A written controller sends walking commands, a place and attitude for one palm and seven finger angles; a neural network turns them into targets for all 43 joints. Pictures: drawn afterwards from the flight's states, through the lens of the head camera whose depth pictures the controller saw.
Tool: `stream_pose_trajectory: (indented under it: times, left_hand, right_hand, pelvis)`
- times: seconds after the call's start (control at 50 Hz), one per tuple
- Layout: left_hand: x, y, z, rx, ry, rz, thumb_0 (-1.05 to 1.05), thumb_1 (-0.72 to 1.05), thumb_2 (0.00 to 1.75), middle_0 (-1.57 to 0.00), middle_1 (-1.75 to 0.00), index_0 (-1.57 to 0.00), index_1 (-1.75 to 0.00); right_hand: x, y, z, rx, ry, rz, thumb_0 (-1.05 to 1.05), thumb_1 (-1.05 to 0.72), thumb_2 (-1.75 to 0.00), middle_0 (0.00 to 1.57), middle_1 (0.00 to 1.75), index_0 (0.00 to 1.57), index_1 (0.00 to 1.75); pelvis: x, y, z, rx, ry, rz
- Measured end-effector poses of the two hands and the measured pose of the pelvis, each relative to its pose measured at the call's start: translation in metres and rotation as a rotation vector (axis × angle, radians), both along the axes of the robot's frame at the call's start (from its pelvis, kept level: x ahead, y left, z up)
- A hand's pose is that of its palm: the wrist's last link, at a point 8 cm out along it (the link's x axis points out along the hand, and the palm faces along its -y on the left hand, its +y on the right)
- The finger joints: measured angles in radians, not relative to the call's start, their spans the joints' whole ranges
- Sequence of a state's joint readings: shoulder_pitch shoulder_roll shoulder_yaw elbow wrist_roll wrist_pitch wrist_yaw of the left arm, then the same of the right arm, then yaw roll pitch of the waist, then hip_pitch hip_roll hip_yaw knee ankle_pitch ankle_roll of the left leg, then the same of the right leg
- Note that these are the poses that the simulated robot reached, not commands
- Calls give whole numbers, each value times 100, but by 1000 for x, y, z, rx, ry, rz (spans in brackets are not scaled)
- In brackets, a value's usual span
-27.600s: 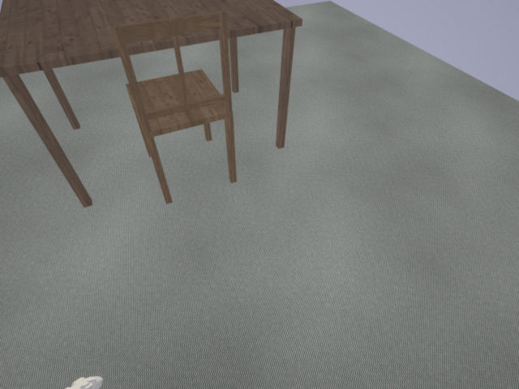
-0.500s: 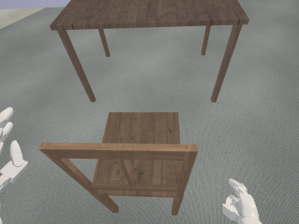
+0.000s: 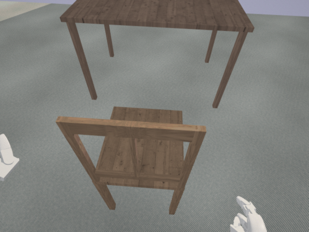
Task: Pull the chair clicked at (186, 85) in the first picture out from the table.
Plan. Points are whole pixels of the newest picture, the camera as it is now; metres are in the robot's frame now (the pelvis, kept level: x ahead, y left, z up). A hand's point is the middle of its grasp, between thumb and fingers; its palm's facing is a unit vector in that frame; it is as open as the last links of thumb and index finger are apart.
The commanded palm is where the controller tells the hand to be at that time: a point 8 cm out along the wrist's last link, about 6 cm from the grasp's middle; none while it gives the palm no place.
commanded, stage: step back with the hand held close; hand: left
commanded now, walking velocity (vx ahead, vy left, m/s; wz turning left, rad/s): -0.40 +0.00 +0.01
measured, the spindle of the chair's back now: (135, 158) +0.36 +0.09 -0.09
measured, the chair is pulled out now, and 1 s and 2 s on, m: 0.76 0.76 0.76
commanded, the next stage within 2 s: stop stepping back and stand still in 1.46 s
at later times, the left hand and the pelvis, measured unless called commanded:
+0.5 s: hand out of the picture +0.17 +0.27 +0.18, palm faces +0.51 -0.71 -0.48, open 7.4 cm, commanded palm +0.10 +0.30 +0.19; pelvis -0.02 +0.00 -0.01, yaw +3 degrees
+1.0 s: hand (3, 187) +0.15 +0.25 +0.18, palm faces +0.52 -0.67 -0.52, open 7.4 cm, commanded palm +0.08 +0.29 +0.19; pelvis -0.02 -0.02 -0.03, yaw +6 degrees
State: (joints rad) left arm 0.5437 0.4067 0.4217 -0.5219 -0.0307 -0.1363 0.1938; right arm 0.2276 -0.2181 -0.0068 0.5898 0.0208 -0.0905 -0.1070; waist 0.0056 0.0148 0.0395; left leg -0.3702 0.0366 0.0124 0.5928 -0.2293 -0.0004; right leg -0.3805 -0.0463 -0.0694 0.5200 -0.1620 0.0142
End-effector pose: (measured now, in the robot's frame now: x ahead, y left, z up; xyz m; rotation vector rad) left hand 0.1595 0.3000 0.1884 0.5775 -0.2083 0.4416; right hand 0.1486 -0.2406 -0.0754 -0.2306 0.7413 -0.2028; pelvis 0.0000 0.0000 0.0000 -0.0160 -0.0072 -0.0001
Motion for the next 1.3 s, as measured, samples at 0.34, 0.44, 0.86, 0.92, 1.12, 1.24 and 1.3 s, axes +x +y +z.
stream_pose_trajectory:
  times: [0.34,0.44,0.86,0.92,1.12,1.24,1.3]
  left_hand:
    - [-33,6,3,61,-72,20,1,89,90,-21,-30,-21,-31]
    - [-36,3,7,63,-100,15,1,89,90,-21,-30,-21,-31]
    - [-37,-7,13,134,-112,-25,1,89,90,-21,-30,-21,-31]
    - [-41,-11,11,161,-112,-18,1,89,90,-21,-30,-21,-31]
    - [-57,-14,20,80,-143,9,1,89,90,-21,-30,-21,-31]
    - [-60,1,13,89,-107,-5,1,89,90,-21,-30,-21,-31]
    - [-60,-7,9,29,-80,-18,1,89,90,-21,-30,-21,-31]
  right_hand:
    - [-7,13,-12,9,-8,74,1,-90,-90,20,30,20,30]
    - [-4,13,-11,1,-6,92,1,-90,-90,20,30,20,30]
    - [-14,-3,-15,-3,-18,57,1,-90,-90,20,30,20,30]
    - [-14,-6,-22,14,-33,57,1,-90,-90,20,30,20,30]
    - [-16,-3,-16,6,57,120,1,-90,-90,20,30,20,30]
    - [-16,7,-2,16,-31,100,1,-90,-90,20,30,20,30]
    - [-22,10,2,50,-59,95,1,-90,-90,20,30,20,30]
  pelvis:
    - [-19,0,-12,4,4,47]
    - [-22,-1,-11,8,16,45]
    - [-26,-10,-17,1,19,68]
    - [-25,-15,-23,1,4,89]
    - [-30,-15,-8,55,22,86]
    - [-43,-10,-6,23,22,66]
    - [-48,-13,-1,4,18,35]
